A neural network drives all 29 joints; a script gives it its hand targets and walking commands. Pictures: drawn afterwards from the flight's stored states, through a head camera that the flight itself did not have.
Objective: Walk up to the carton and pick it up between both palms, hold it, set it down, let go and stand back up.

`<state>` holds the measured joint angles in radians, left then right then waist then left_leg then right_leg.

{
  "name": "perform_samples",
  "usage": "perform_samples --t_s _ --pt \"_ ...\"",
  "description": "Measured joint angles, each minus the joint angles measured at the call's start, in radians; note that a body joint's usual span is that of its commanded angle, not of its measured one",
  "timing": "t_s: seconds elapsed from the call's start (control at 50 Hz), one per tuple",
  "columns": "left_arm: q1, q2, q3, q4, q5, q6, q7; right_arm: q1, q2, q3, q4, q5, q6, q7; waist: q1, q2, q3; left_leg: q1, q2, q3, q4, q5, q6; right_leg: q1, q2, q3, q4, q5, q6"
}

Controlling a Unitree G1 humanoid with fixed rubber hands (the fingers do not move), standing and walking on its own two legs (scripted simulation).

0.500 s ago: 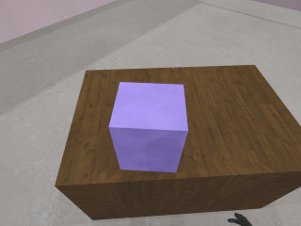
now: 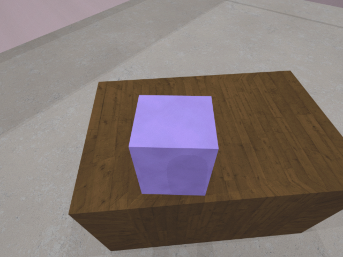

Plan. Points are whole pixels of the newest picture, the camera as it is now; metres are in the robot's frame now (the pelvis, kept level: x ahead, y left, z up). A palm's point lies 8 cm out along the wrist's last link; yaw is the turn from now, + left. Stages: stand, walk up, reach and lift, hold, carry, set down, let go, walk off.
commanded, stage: walk up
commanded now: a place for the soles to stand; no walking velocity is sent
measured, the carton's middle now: (174, 148) +0.43 +0.01 -0.06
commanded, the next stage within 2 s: reach and lift in 1.28 s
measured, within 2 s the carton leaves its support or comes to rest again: neither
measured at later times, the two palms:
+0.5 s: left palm out of the picture +0.02 +0.29 -0.12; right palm out of the picture +0.05 -0.23 -0.12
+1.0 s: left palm out of the picture +0.02 +0.27 -0.12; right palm out of the picture +0.07 -0.24 -0.13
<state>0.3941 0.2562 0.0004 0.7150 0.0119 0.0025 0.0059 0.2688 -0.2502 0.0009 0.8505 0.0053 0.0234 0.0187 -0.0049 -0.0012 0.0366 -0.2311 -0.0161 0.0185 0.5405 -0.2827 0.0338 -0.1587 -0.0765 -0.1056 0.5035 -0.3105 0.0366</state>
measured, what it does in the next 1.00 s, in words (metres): stands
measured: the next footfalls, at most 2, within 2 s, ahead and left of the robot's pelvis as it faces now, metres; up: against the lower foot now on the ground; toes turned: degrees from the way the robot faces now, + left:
none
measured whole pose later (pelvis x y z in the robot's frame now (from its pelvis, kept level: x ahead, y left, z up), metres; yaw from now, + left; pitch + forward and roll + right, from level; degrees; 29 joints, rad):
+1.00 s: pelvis +0.00 +0.02 +0.00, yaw +0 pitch -1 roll +0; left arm 0.40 0.24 0.00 0.78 0.03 -0.01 0.03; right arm 0.27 -0.27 -0.02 0.81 -0.02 0.05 0.02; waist 0.00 0.03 0.06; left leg -0.26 -0.04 0.03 0.58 -0.30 0.05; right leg -0.19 -0.08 -0.05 0.56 -0.34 0.05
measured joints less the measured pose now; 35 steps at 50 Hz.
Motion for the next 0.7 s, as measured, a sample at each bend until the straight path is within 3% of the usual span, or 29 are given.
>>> perform_samples --t_s 0.34,0.48,0.6,0.7 --pt "0.015 0.003 0.005 0.062 0.016 0.006 0.019 0.021 -0.012 -0.014 -0.017 -0.025 0.011 0.011 0.001 0.013 0.010 -0.016 -0.031 0.001 0.047 -0.019 0.023 -0.013 -0.033 0.000 0.053 -0.026 0.011" --pt "0.009 0.016 0.020 0.063 0.002 0.009 0.022 0.027 -0.004 -0.010 -0.018 -0.008 0.014 0.003 -0.009 -0.003 0.012 -0.017 -0.048 0.008 0.013 -0.002 0.041 -0.032 -0.017 0.052 0.050 -0.028 -0.033" --pt "0.007 -0.005 0.005 0.060 0.009 -0.019 0.030 0.017 -0.009 -0.012 -0.023 -0.012 0.019 -0.002 -0.008 0.021 0.025 -0.025 -0.038 0.007 0.015 0.000 0.034 -0.023 -0.009 0.052 0.011 -0.002 0.017" --pt "0.002 -0.001 0.007 0.066 0.009 -0.008 0.028 0.016 -0.005 -0.013 -0.028 -0.018 0.016 0.002 -0.003 0.019 0.022 -0.015 -0.045 0.009 0.025 -0.011 0.035 -0.020 -0.017 0.055 0.036 -0.019 0.021"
